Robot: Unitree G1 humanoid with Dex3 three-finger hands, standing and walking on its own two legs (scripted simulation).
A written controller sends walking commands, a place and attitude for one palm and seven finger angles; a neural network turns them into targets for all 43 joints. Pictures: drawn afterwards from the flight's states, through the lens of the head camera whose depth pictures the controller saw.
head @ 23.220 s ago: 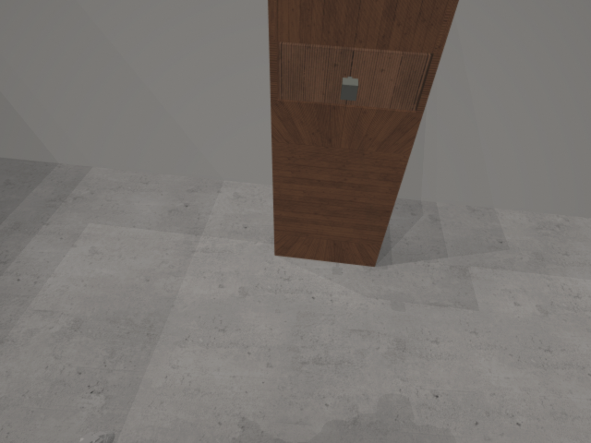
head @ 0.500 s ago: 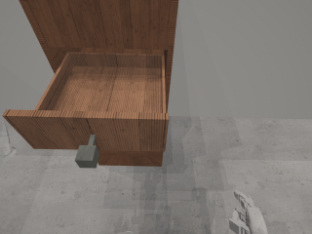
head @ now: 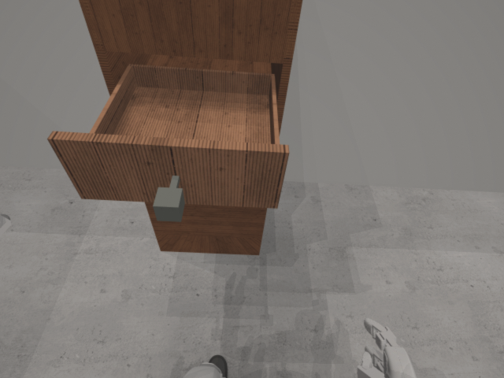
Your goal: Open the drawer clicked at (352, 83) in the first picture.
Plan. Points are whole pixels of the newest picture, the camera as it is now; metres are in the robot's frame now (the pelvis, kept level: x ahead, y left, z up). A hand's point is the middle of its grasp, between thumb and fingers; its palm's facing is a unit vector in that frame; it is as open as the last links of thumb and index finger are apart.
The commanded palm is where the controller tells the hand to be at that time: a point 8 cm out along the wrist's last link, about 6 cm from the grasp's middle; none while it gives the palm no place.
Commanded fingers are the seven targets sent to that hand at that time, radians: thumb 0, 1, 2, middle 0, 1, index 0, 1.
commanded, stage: step back with the hand held close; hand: left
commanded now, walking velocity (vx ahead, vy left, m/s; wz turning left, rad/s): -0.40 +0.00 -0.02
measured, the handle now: (172, 195) +0.39 +0.17 +0.06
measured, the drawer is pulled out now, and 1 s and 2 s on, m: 0.29 0.29 0.29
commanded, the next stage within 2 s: stop stepping back and stand still in 0.16 s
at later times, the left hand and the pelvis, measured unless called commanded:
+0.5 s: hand out of the picture +0.08 +0.23 +0.25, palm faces +0.34 -0.80 -0.49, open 7.4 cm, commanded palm +0.02 +0.29 +0.25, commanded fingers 0.00 0.90 0.90 -0.20 -0.30 -0.20 -0.30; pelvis -0.12 +0.02 +0.02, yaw -2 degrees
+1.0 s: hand out of the picture +0.04 +0.25 +0.25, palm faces +0.46 -0.75 -0.47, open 7.4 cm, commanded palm -0.03 +0.30 +0.25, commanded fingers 0.00 0.90 0.90 -0.20 -0.30 -0.20 -0.30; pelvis -0.16 +0.02 +0.00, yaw +0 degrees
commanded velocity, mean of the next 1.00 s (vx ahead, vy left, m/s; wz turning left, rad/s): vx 0.04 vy -0.01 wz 0.01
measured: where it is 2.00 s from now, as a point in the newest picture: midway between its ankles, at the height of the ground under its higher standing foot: outside the picture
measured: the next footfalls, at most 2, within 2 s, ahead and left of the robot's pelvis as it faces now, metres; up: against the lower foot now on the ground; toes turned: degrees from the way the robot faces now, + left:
right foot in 0.06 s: -0.04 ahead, -0.10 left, +0.00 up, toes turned -1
left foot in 0.24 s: +0.03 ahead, +0.11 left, +0.00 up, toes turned +1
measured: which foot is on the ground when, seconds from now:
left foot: down 0.00-0.04, up 0.06-0.22, down 0.24-0.56, up 0.58-0.84, down 0.86-1.00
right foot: up 0.00-0.04, down 0.06-0.26, up 0.28-0.54, down 0.56-1.00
